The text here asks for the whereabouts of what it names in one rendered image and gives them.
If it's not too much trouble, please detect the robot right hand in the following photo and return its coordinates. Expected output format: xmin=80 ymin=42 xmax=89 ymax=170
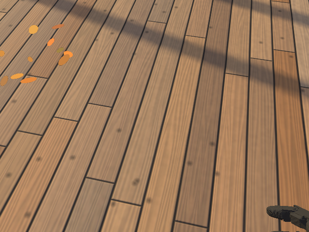
xmin=267 ymin=205 xmax=309 ymax=232

